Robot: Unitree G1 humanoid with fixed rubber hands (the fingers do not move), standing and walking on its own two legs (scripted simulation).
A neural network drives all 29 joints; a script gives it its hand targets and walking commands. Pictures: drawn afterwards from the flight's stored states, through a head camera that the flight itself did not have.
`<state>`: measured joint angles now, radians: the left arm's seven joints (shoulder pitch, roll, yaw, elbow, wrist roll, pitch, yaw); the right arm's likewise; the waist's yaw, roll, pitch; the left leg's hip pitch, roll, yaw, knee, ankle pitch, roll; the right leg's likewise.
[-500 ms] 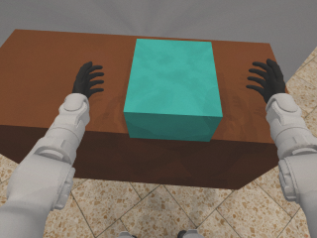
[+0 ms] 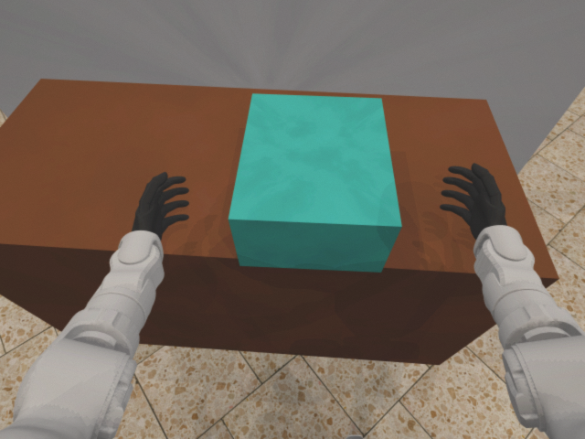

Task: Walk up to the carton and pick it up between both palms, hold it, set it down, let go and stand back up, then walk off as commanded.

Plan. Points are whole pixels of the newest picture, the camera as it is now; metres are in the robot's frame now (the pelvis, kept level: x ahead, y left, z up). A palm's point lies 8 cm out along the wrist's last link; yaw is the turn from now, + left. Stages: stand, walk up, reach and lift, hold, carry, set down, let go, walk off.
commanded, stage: set down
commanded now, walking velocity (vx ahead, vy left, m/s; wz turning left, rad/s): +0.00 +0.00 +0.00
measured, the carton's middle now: (313, 178) +0.57 -0.04 -0.04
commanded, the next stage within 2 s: none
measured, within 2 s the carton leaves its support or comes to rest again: neither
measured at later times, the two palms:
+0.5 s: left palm (149, 272) +0.35 +0.20 +0.01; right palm (483, 270) +0.34 -0.26 +0.02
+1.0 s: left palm (135, 323) +0.29 +0.22 -0.01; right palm (475, 320) +0.28 -0.25 -0.01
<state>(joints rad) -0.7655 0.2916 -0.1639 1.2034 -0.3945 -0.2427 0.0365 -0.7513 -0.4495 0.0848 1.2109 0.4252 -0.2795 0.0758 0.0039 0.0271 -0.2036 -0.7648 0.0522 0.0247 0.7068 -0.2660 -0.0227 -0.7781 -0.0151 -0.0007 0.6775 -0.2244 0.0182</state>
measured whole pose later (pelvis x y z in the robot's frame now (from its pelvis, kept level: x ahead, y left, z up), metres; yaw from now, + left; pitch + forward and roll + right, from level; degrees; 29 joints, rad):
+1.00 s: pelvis +0.03 +0.00 +0.03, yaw +1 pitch +3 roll -1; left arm -0.15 0.25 -0.06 0.79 -0.24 -0.24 0.01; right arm -0.19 -0.27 0.01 0.94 0.23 -0.38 0.02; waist -0.01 0.00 0.01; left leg -0.33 0.05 0.00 0.53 -0.26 -0.03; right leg -0.33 0.00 0.00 0.50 -0.22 0.01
